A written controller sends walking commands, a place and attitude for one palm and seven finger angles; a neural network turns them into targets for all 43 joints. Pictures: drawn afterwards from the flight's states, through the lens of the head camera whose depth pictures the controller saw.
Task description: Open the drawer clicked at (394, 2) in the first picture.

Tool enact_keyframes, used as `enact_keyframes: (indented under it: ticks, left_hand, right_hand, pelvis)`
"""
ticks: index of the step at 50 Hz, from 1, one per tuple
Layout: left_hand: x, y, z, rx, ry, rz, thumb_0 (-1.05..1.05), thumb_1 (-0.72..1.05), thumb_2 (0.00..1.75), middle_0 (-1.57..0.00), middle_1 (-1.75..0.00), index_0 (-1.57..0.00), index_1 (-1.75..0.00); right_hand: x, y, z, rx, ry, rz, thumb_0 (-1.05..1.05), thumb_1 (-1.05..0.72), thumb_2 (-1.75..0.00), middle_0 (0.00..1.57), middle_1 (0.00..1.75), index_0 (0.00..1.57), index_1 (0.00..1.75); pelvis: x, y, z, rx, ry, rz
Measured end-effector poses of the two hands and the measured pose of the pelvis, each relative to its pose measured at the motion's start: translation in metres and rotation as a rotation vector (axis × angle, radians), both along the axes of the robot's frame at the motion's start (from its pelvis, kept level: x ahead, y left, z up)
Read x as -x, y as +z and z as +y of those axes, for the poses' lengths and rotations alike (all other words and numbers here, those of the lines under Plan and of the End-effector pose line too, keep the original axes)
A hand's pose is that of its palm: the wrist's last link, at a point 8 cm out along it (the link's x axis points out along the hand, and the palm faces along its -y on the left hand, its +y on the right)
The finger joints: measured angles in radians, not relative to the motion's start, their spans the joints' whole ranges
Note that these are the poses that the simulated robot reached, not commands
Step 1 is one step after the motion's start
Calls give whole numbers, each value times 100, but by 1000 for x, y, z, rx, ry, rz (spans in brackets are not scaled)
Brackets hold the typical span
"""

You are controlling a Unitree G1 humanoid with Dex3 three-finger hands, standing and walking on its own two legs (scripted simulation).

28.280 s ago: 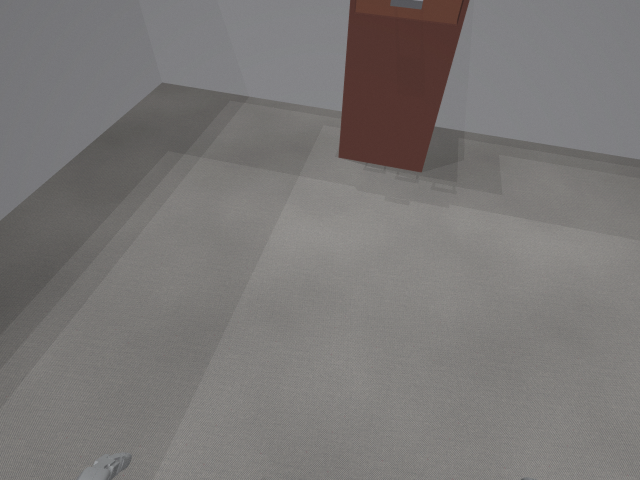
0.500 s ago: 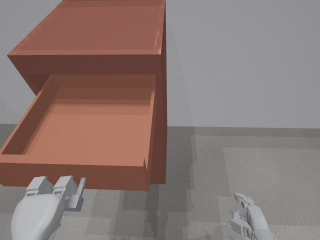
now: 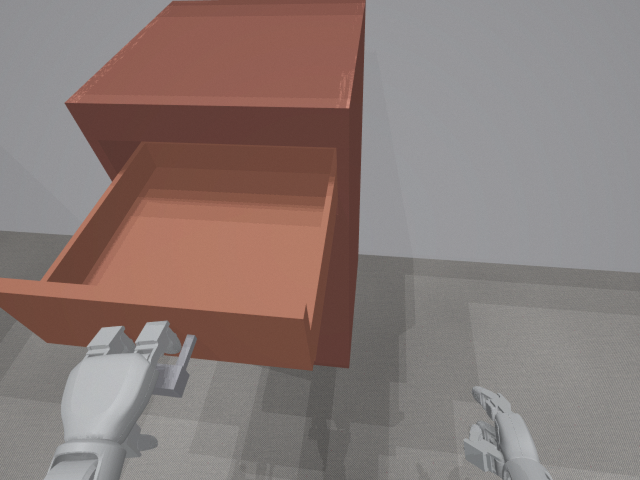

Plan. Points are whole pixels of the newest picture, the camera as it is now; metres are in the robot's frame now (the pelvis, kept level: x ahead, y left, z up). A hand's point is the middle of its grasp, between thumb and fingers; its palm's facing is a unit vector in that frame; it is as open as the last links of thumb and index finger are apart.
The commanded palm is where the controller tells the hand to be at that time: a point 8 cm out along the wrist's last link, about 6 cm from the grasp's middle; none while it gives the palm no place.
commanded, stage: open the thumb to release the handle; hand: left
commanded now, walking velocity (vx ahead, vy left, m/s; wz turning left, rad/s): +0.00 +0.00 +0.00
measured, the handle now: (143, 357) +0.23 +0.25 +0.04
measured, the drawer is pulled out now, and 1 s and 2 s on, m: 0.30 0.30 0.30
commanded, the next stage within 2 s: lift the hand off the handle in 0.02 s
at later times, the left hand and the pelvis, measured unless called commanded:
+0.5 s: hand (140, 398) +0.19 +0.25 +0.02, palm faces +0.04 -0.06 -1.00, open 13.4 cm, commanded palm +0.17 +0.24 +0.08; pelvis +0.00 +0.00 +0.00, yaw +1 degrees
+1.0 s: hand (106, 371) +0.19 +0.25 +0.10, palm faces +0.08 -0.07 -0.99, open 13.3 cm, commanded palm +0.17 +0.25 +0.16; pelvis +0.00 +0.01 +0.02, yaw +1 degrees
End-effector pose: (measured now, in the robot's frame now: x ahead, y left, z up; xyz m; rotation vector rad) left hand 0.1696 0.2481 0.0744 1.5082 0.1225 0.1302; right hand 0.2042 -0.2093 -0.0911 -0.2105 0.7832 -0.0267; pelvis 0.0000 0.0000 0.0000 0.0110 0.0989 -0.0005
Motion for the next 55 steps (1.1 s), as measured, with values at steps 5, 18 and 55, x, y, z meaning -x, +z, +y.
enact_keyframes:
  ticks: [5, 18, 55]
  left_hand:
    - [1, 1, 1, 3, -11, 12, 0, -37, 35, -38, -125, -34, -123]
    - [1, -2, -1, 12, 6, -18, 0, -48, 30, -34, -122, -35, -124]
    - [-1, 89, 8, 9, 1, -77, 0, -49, 30, -32, -120, -39, -124]
  right_hand:
    - [-2, 4, -2, 9, 7, -14, 1, -90, -90, 20, 30, 20, 30]
    - [5, -1, -9, 29, 11, 13, 1, -90, -90, 20, 30, 20, 30]
    - [-22, 31, 20, -10, 84, -53, 1, -90, -90, 20, 30, 20, 30]
  pelvis:
    - [1, 2, -2, 0, 1, -5]
    - [3, 0, 0, 1, 8, 10]
    - [-3, 22, 8, 9, 17, -103]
